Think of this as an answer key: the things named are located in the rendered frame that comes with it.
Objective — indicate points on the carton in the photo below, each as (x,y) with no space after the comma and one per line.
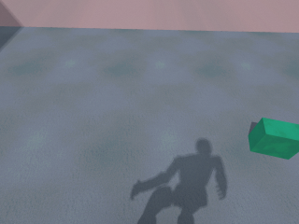
(275,138)

